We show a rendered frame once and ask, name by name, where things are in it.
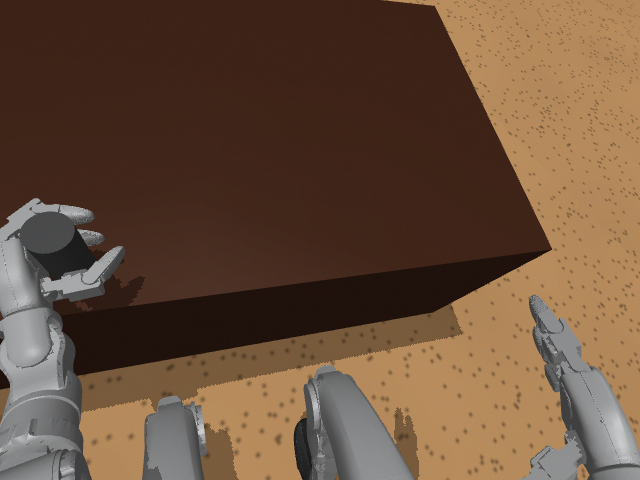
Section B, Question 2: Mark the right robot arm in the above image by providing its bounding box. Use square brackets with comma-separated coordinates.
[587, 464, 640, 480]

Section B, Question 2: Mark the left robot hand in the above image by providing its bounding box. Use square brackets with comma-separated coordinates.
[0, 198, 125, 318]

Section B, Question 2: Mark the left robot arm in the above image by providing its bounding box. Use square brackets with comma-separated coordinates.
[0, 306, 92, 480]

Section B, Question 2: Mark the right robot hand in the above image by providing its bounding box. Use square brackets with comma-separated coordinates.
[519, 294, 640, 480]

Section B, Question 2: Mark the right robot foot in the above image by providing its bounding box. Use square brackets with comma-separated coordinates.
[294, 418, 312, 480]

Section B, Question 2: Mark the can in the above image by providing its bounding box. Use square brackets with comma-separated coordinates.
[19, 211, 96, 280]

